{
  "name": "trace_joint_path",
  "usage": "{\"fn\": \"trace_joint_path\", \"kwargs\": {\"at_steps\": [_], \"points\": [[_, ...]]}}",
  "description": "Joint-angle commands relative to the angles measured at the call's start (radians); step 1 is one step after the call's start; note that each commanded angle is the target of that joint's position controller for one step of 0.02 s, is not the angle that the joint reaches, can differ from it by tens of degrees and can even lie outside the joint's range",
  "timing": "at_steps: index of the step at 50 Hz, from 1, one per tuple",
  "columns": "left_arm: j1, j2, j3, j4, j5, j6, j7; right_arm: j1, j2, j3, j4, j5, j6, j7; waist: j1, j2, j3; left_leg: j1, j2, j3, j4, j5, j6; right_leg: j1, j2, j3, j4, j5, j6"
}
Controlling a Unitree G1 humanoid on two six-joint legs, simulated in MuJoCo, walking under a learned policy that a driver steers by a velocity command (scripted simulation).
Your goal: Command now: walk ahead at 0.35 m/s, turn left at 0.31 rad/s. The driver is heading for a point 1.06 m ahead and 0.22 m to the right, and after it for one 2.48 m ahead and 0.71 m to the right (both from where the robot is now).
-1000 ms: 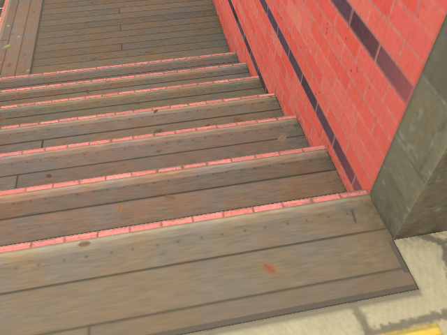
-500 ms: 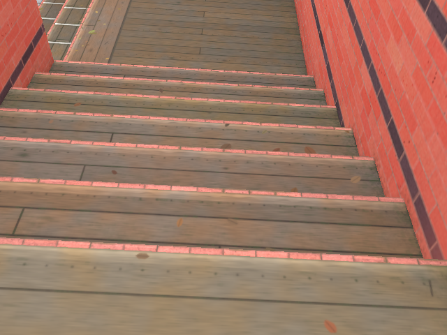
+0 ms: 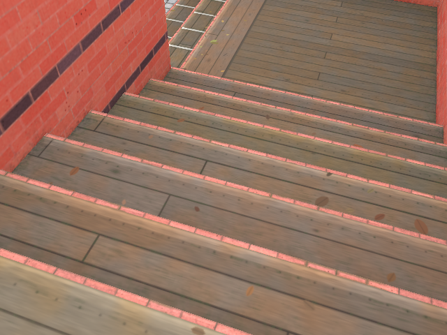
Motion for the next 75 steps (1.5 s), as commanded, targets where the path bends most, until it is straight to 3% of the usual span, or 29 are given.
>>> {"fn": "trace_joint_path", "kwargs": {"at_steps": [1,4,6,10,12,13,14,17,19,24,41,43,44,47,49,50,51,52,55,57,60,64,65,66,67,68,70,73,75], "points": [[0.037,-0.014,-0.002,-0.011,-0.009,-0.026,0.01,-0.06,0.045,0.014,-0.104,0.005,-0.001,-0.007,-0.033,-0.053,-0.049,-0.139,0.109,-0.005,-0.021,-0.069,-0.023,0.158,-0.285,0.21,-0.222,0.602,-0.238],[-0.008,0.076,0.02,-0.015,0.001,-0.047,-0.007,-0.027,0.019,0.014,-0.085,0.042,0.007,0.024,-0.08,-0.067,-0.027,0.031,0.105,0.111,-0.348,0.115,-0.095,-0.023,-0.165,0.001,-0.22,0.72,-0.179],[0.027,0.109,0.029,0.0,0.002,-0.039,-0.037,-0.083,0.006,0.019,-0.093,0.041,0.017,0.036,-0.07,-0.09,-0.025,0.088,0.102,0.102,-0.466,0.272,-0.108,-0.051,-0.183,0.022,-0.198,0.745,-0.171],[-0.021,0.129,0.035,-0.003,-0.026,-0.02,-0.071,-0.087,-0.094,-0.012,-0.081,0.052,-0.008,0.014,-0.107,-0.047,-0.044,0.188,0.081,0.076,-0.676,0.477,-0.064,0.003,-0.208,0.057,-0.042,0.576,-0.146],[0.143,0.068,0.029,0.024,-0.052,-0.003,-0.075,-0.167,-0.186,-0.035,-0.11,0.074,-0.034,-0.001,-0.013,0.055,-0.1,0.287,0.135,0.019,-0.767,0.964,0.06,0.057,-0.1,0.0,0.061,0.32,-0.034],[0.344,-0.01,0.007,0.065,-0.062,0.004,-0.068,-0.237,-0.152,-0.005,-0.133,0.107,-0.037,0.017,0.087,0.118,-0.24,0.452,0.278,-0.144,-0.76,1.087,0.182,0.027,-0.065,0.006,0.087,0.026,0.055],[0.322,0.021,0.016,0.054,-0.063,0.015,-0.058,-0.239,-0.093,0.013,-0.111,0.115,-0.018,0.031,0.081,0.1,-0.21,0.396,0.292,-0.186,-0.76,0.938,0.161,0.044,-0.059,0.008,0.095,-0.114,0.097],[0.182,0.096,0.042,-0.001,-0.052,0.034,-0.053,-0.284,-0.137,-0.007,-0.1,0.096,0.012,0.045,0.047,0.06,-0.106,0.25,0.151,-0.07,-0.755,0.556,0.037,0.045,-0.066,0.0,0.071,-0.113,0.075],[0.151,0.064,0.039,-0.003,-0.051,0.029,-0.062,-0.282,-0.138,-0.01,-0.092,0.088,0.009,0.038,0.034,0.016,-0.076,0.228,0.127,-0.043,-0.754,0.523,0.024,0.036,-0.074,0.002,0.059,-0.088,0.059],[0.101,0.083,0.052,-0.006,-0.05,0.024,-0.07,-0.286,-0.129,-0.013,-0.073,0.09,0.006,0.025,0.023,-0.002,-0.097,0.24,0.086,0.005,-0.706,0.626,0.012,0.065,-0.091,0.003,0.093,0.022,0.051],[0.125,0.108,0.067,0.063,-0.035,0.029,-0.084,-0.263,-0.141,-0.028,0.003,0.087,0.016,0.002,-0.004,-0.053,0.017,0.236,0.023,0.066,-0.755,0.269,-0.019,0.002,-0.123,0.035,0.0,-0.219,0.006],[0.173,0.174,0.095,0.08,0.01,0.031,-0.066,-0.273,-0.176,-0.053,-0.007,0.057,0.019,-0.018,0.022,-0.124,0.127,0.106,-0.024,0.094,-0.73,-0.08,-0.006,-0.005,-0.212,0.155,-0.116,-0.535,-0.116],[0.116,0.136,0.076,0.05,0.0,0.07,-0.027,-0.25,-0.076,-0.019,0.012,0.039,0.054,-0.043,0.004,-0.136,0.132,0.08,-0.013,0.156,-0.643,0.079,-0.018,0.062,-0.213,0.173,-0.097,-0.402,-0.064],[0.144,0.143,0.076,0.056,-0.017,0.088,-0.008,-0.231,-0.078,-0.021,0.006,0.045,0.055,-0.052,0.009,-0.146,0.158,0.055,-0.018,0.193,-0.63,0.082,-0.01,0.094,-0.242,0.18,-0.06,-0.286,-0.07],[0.147,0.133,0.073,0.054,-0.009,0.084,-0.009,-0.125,-0.104,-0.031,0.039,0.056,0.044,-0.049,-0.026,-0.101,0.148,0.175,-0.004,0.152,-0.652,0.043,0.008,0.019,-0.188,0.114,0.045,-0.283,-0.053],[0.135,0.112,0.067,0.038,-0.01,0.079,-0.011,-0.034,-0.143,-0.043,0.068,0.061,0.039,-0.054,-0.059,0.014,0.136,0.28,0.059,0.014,-0.724,0.002,0.048,-0.084,-0.116,0.036,0.2,-0.263,-0.024],[0.122,0.085,0.062,0.017,-0.007,0.072,-0.014,0.106,-0.223,-0.068,0.113,0.063,0.04,-0.062,-0.111,0.214,0.103,0.417,0.202,-0.286,-0.864,-0.051,0.143,-0.242,-0.012,-0.031,0.48,-0.279,0.008],[0.042,0.109,0.071,-0.022,-0.008,0.07,-0.018,0.21,-0.244,-0.07,0.14,0.057,0.038,-0.061,-0.167,0.268,0.051,0.495,0.347,-0.551,-1.009,-0.056,0.224,-0.394,0.021,0.053,0.736,-0.536,-0.01],[-0.015,0.083,0.067,-0.05,-0.022,0.055,-0.03,0.033,-0.172,-0.047,0.081,0.041,0.031,-0.071,-0.065,0.041,0.072,0.339,0.33,-0.389,-1.006,-0.065,0.176,-0.4,-0.105,0.178,0.777,-0.344,-0.061],[0.061,0.068,0.065,-0.025,-0.005,0.062,-0.032,-0.046,-0.126,-0.03,0.058,0.046,0.031,-0.073,-0.002,0.053,0.067,0.189,0.263,-0.23,-1.033,0.003,0.124,-0.241,-0.109,0.138,0.641,-0.275,-0.037],[0.064,0.036,0.049,-0.038,-0.017,0.086,-0.035,-0.062,-0.141,-0.03,0.058,0.051,0.031,-0.073,0.023,0.101,0.083,0.03,0.209,-0.077,-1.043,0.041,0.092,-0.04,-0.073,0.077,0.405,-0.239,-0.013],[0.162,0.035,0.048,0.006,-0.018,0.083,-0.028,-0.05,-0.143,-0.021,0.075,0.073,0.047,-0.071,0.057,0.039,0.061,-0.021,0.166,-0.014,-0.895,0.126,0.037,0.194,0.005,0.011,0.173,-0.045,0.003],[0.226,0.061,0.055,0.025,-0.009,0.074,-0.023,-0.045,-0.109,-0.01,0.078,0.068,0.051,-0.075,0.08,-0.007,0.053,-0.049,0.123,0.016,-0.784,0.052,0.005,0.259,-0.025,0.066,0.099,-0.099,-0.001],[0.288,0.155,0.07,0.024,0.008,0.061,-0.013,-0.028,-0.032,0.012,0.062,0.064,0.052,-0.077,0.085,-0.229,0.044,-0.093,0.02,0.134,-0.492,-0.073,-0.048,0.264,-0.26,0.367,-0.094,-0.207,-0.024],[0.317,0.266,0.09,0.022,-0.021,0.075,-0.012,-0.003,-0.052,0.005,0.041,0.065,0.065,-0.083,0.079,-0.344,0.064,-0.211,-0.052,0.16,-0.329,-0.213,-0.051,0.22,-0.409,0.648,-0.242,-0.324,-0.114],[0.258,0.238,0.083,0.013,-0.029,0.082,-0.013,-0.002,-0.103,-0.009,0.04,0.052,0.073,-0.079,0.04,-0.257,0.118,-0.209,0.001,0.089,-0.216,-0.155,-0.042,0.147,-0.396,0.655,-0.247,-0.318,-0.164],[0.109,0.124,0.05,-0.03,-0.027,0.075,-0.017,-0.022,-0.057,0.003,0.048,0.07,0.073,-0.069,-0.013,-0.132,0.126,-0.149,0.053,0.057,-0.225,-0.005,-0.05,0.09,-0.297,0.442,-0.231,-0.074,-0.141],[0.108,0.061,0.021,-0.015,-0.018,0.048,-0.005,-0.009,-0.049,0.006,0.069,0.069,0.082,-0.075,-0.045,-0.1,0.019,0.001,0.054,0.067,-0.289,0.062,-0.074,0.122,-0.237,0.251,-0.157,0.468,-0.133],[0.13,0.048,0.006,0.005,-0.02,0.04,0.001,-0.036,-0.026,0.016,0.069,0.076,0.097,-0.082,-0.05,-0.091,-0.004,0.056,0.043,0.071,-0.391,0.077,-0.086,0.134,-0.217,0.193,-0.128,0.557,-0.128]]}}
